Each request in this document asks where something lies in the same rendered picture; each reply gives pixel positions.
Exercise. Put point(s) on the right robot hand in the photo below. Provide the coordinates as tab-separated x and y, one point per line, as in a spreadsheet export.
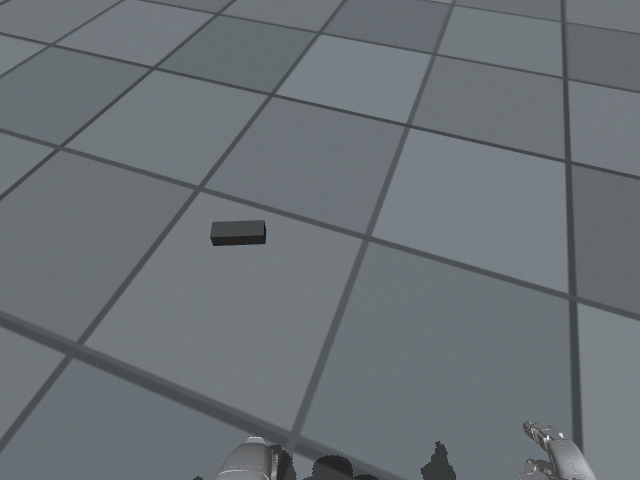
567	461

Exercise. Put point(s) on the carton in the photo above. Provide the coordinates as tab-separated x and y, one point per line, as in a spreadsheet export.
238	233

